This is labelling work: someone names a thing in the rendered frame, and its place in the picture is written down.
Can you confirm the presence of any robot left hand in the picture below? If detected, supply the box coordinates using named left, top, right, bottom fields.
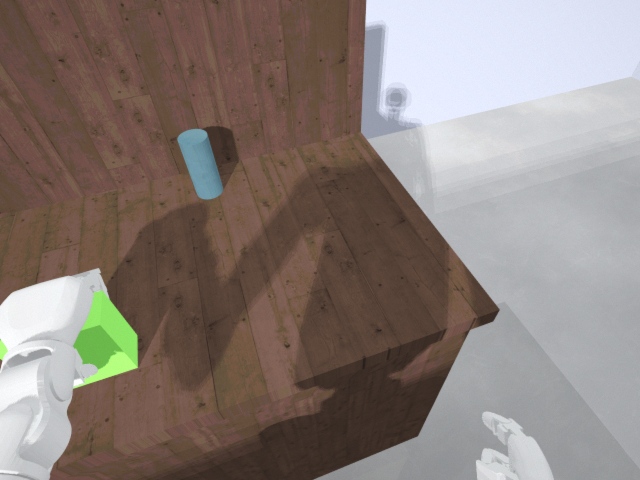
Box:
left=0, top=268, right=109, bottom=387

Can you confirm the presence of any table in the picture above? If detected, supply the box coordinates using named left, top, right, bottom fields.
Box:
left=0, top=0, right=500, bottom=480

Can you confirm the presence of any sponge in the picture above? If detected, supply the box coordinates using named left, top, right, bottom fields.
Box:
left=0, top=290, right=138, bottom=389

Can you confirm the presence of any left robot forearm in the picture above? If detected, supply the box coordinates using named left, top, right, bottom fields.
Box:
left=0, top=340, right=76, bottom=480

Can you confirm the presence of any robot right hand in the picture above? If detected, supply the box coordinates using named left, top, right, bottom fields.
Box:
left=476, top=412, right=554, bottom=480

